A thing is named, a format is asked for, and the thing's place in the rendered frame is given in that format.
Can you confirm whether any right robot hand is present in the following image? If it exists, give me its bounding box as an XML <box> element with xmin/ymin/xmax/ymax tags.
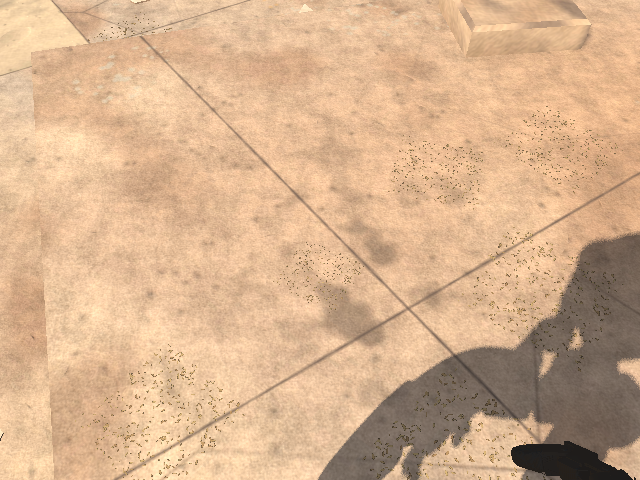
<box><xmin>511</xmin><ymin>441</ymin><xmax>636</xmax><ymax>480</ymax></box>

